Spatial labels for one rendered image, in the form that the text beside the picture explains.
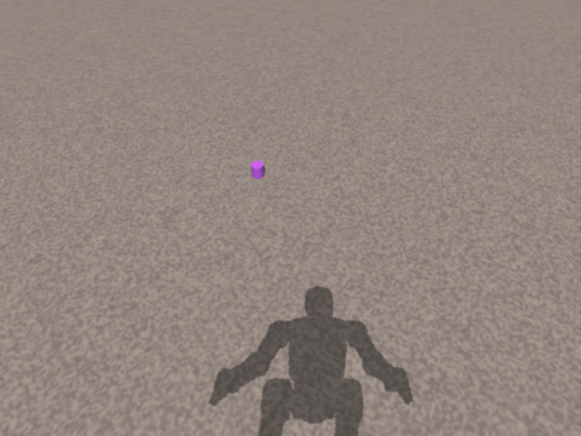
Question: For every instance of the tin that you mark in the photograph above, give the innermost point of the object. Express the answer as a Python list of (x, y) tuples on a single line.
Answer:
[(257, 169)]

